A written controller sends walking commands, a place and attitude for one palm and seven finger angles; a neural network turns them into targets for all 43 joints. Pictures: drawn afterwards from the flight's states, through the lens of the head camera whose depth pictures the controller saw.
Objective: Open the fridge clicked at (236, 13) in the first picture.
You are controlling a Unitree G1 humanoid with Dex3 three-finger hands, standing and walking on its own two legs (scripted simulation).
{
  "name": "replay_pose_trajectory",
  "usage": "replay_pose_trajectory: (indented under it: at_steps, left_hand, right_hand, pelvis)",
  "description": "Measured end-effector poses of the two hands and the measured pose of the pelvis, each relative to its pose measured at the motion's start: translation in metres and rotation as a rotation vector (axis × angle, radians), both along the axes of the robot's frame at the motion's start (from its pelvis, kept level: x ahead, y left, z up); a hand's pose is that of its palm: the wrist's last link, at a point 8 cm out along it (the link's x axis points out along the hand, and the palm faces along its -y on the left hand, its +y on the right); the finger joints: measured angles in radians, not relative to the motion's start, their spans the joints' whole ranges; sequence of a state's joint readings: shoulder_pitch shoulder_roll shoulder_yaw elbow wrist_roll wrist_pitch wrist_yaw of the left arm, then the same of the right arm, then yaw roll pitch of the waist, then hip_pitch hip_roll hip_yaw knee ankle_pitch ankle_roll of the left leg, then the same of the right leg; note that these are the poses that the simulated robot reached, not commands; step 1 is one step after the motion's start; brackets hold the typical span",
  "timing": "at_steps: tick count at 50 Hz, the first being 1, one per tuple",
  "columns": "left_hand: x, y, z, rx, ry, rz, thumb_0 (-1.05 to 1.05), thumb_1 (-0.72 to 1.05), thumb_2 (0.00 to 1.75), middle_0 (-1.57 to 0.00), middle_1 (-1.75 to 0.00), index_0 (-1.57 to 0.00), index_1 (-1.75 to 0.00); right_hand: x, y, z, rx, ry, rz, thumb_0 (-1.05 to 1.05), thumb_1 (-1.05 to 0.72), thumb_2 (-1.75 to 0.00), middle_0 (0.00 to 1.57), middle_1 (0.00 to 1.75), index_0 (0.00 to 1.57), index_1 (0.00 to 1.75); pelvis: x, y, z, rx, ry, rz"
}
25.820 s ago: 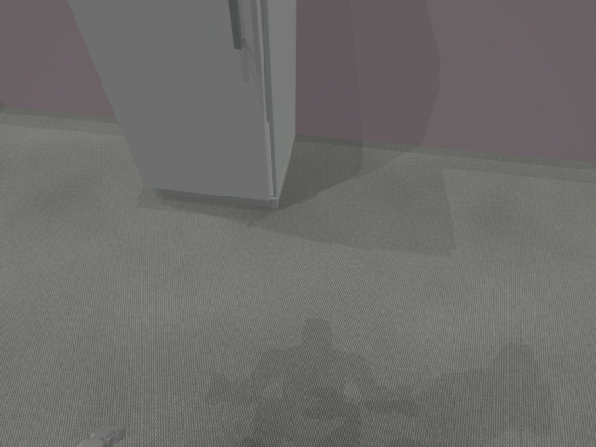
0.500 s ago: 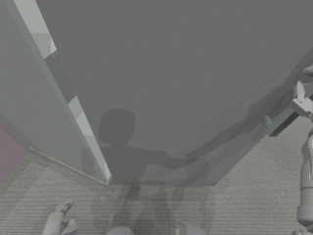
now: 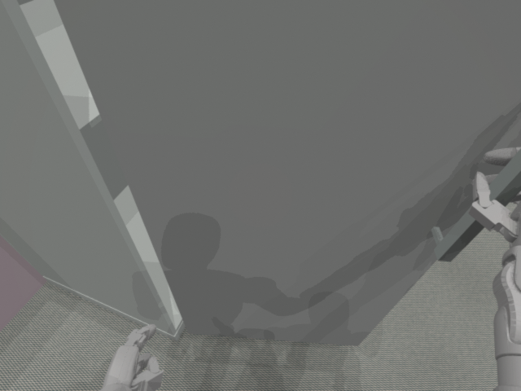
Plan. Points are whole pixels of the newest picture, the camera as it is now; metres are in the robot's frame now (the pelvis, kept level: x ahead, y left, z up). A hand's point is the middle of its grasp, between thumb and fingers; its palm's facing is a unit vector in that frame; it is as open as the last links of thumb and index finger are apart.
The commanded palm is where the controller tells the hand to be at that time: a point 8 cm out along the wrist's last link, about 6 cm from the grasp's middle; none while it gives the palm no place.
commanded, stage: stop walking and hold the door back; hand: right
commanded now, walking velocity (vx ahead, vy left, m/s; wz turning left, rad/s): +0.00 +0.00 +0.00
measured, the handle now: (489, 186) +0.37 -0.29 +0.17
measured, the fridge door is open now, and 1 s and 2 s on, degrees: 72 68 67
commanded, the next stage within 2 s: loosen the grip on the handle in 0.36 s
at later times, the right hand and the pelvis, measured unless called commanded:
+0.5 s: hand (480, 190) +0.36 -0.28 +0.17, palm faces +0.35 +0.89 -0.29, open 6.1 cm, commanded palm +0.31 -0.31 +0.17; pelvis -0.03 -0.01 +0.00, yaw +1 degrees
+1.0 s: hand (480, 188) +0.37 -0.29 +0.16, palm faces +0.40 +0.88 -0.25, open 13.9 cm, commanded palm +0.32 -0.33 +0.17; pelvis -0.01 +0.00 -0.01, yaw +1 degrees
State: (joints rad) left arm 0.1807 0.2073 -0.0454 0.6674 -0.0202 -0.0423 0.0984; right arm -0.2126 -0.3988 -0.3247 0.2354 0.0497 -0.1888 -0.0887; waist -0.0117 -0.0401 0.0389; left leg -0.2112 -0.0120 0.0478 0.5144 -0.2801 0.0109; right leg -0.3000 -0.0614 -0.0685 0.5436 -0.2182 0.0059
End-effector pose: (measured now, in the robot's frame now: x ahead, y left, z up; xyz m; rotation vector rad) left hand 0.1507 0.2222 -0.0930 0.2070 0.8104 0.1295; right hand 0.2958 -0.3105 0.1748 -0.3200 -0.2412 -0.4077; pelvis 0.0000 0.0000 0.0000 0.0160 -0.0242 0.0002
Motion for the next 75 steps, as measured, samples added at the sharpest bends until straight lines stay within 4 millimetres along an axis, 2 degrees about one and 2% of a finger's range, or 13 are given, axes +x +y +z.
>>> replay_pose_trajectory:
  at_steps: [12, 18, 23, 25, 28, 33, 38, 42, 47, 57, 65, 70, 75]
  left_hand:
    - [-0.058, 0.042, 0.002, 0.1, 0.071, 0.115, 0.01, 0.9, 0.9, -0.2, -0.3, -0.2, -0.3]
    - [-0.076, 0.042, 0.001, 0.098, 0.089, 0.144, 0.01, 0.9, 0.9, -0.2, -0.3, -0.2, -0.3]
    - [-0.08, 0.034, -0.001, 0.079, 0.092, 0.148, 0.01, 0.9, 0.9, -0.2, -0.3, -0.2, -0.3]
    - [-0.08, 0.031, -0.001, 0.084, 0.096, 0.108, 0.01, 0.9, 0.9, -0.2, -0.3, -0.2, -0.3]
    - [-0.08, 0.029, 0.0, 0.075, 0.084, 0.066, 0.01, 0.9, 0.9, -0.2, -0.3, -0.2, -0.3]
    - [-0.075, 0.03, 0.004, 0.068, 0.029, 0.039, 0.01, 0.9, 0.9, -0.2, -0.3, -0.2, -0.3]
    - [-0.07, 0.032, 0.001, 0.077, 0.018, 0.034, 0.01, 0.9, 0.9, -0.2, -0.3, -0.2, -0.3]
    - [-0.065, 0.032, -0.002, 0.087, 0.028, 0.033, 0.01, 0.9, 0.9, -0.2, -0.3, -0.2, -0.3]
    - [-0.054, 0.031, -0.006, 0.092, 0.037, 0.041, 0.01, 0.9, 0.9, -0.2, -0.3, -0.2, -0.3]
    - [-0.014, 0.024, -0.011, 0.06, 0.04, 0.028, 0.01, 0.9, 0.9, -0.2, -0.3, -0.2, -0.3]
    - [0.019, 0.025, -0.01, 0.064, 0.035, 0.024, 0.01, 0.9, 0.9, -0.2, -0.3, -0.2, -0.3]
    - [0.029, 0.028, -0.009, 0.08, 0.036, 0.021, 0.01, 0.9, 0.9, -0.2, -0.3, -0.2, -0.3]
    - [0.029, 0.03, -0.009, 0.103, 0.047, 0.018, 0.01, 0.9, 0.9, -0.2, -0.3, -0.2, -0.3]
  right_hand:
    - [0.015, -0.002, 0.0, 0.021, 0.033, 0.02, -0.09, -0.63, -0.8, 0.46, 1.41, 0.4, 1.4]
    - [0.018, -0.002, 0.0, 0.02, 0.033, 0.029, -0.09, -0.64, -0.79, 0.46, 1.4, 0.39, 1.4]
    - [0.017, -0.002, 0.0, 0.018, 0.033, 0.033, -0.09, -0.65, -0.78, 0.46, 1.4, 0.38, 1.4]
    - [0.022, -0.008, 0.004, -0.02, 0.057, 0.063, -0.11, -0.59, -0.76, 0.48, 1.41, 0.38, 1.4]
    - [0.03, -0.015, 0.006, 0.064, 0.076, 0.076, -0.11, -0.5, -0.73, 0.49, 1.42, 0.4, 1.4]
    - [0.023, -0.016, 0.006, 0.059, 0.028, 0.024, -0.06, -0.32, -0.64, 0.47, 1.42, 0.39, 1.36]
    - [0.022, -0.014, 0.003, 0.021, 0.02, 0.016, -0.02, 0.03, -0.47, 0.46, 1.4, 0.37, 1.34]
    - [0.025, -0.013, -0.004, 0.021, 0.032, 0.025, -0.01, 0.28, -0.34, 0.43, 1.37, 0.37, 1.33]
    - [0.031, -0.017, -0.009, 0.008, 0.025, 0.025, -0.01, 0.45, -0.26, 0.43, 1.33, 0.35, 1.28]
    - [0.036, -0.028, -0.008, 0.034, 0.038, -0.019, -0.01, 0.54, -0.21, 0.36, 1.23, 0.28, 1.18]
    - [0.03, -0.058, -0.004, 0.029, 0.067, -0.071, -0.01, 0.55, -0.2, 0.28, 1.17, 0.26, 1.15]
    - [0.022, -0.069, -0.004, 0.032, 0.076, -0.059, -0.02, 0.55, -0.2, 0.27, 1.16, 0.25, 1.15]
    - [0.02, -0.083, -0.01, 0.048, 0.099, -0.07, -0.02, 0.55, -0.2, 0.26, 1.16, 0.25, 1.15]
  pelvis:
    - [-0.015, -0.004, 0.002, 0.004, -0.005, 0.002]
    - [-0.019, -0.006, 0.003, 0.004, 0.0, 0.013]
    - [-0.021, -0.008, 0.003, 0.004, 0.001, 0.019]
    - [-0.026, -0.007, 0.002, 0.009, -0.008, 0.018]
    - [-0.033, -0.006, 0.0, 0.002, 0.016, 0.002]
    - [-0.038, -0.006, -0.004, -0.008, 0.033, 0.005]
    - [-0.037, -0.005, -0.007, -0.015, 0.044, 0.009]
    - [-0.032, -0.004, -0.009, -0.013, 0.054, 0.01]
    - [-0.02, -0.002, -0.011, -0.004, 0.069, 0.021]
    - [0.017, -0.002, -0.009, -0.007, 0.101, 0.027]
    - [0.034, -0.001, -0.009, -0.009, 0.122, 0.021]
    - [0.039, -0.001, -0.01, -0.007, 0.128, 0.011]
    - [0.037, 0.0, -0.011, -0.003, 0.136, 0.003]
